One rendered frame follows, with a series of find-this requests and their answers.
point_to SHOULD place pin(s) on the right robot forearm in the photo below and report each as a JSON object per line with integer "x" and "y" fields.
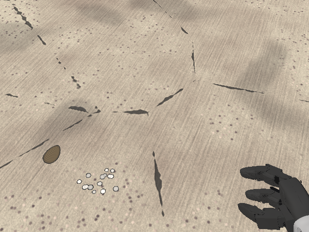
{"x": 302, "y": 224}

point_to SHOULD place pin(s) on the robot right hand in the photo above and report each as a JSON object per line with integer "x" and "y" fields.
{"x": 290, "y": 202}

